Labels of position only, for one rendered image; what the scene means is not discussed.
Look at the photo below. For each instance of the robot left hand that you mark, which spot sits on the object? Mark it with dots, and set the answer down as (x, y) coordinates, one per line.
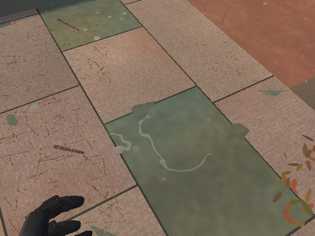
(37, 222)

